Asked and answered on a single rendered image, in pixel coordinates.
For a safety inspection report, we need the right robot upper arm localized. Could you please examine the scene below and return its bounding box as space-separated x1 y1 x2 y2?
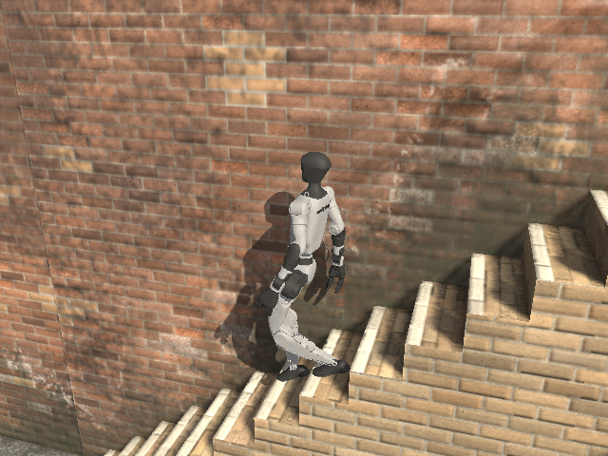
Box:
322 186 345 236

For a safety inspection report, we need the robot left hand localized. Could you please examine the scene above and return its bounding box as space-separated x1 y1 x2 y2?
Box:
256 288 279 316

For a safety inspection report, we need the robot left foot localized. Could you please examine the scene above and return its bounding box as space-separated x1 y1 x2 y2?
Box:
313 359 351 376

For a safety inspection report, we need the right robot forearm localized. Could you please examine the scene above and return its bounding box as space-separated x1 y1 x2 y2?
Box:
332 227 346 267

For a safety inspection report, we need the robot right hand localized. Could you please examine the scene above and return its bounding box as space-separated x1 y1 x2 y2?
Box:
325 265 346 294

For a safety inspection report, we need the left robot forearm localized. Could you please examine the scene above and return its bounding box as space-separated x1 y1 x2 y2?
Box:
270 243 300 293

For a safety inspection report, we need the robot right shin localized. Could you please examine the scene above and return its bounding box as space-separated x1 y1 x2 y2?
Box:
285 310 298 371

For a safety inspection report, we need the left robot upper arm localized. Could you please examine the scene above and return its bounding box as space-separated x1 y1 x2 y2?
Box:
288 198 309 256

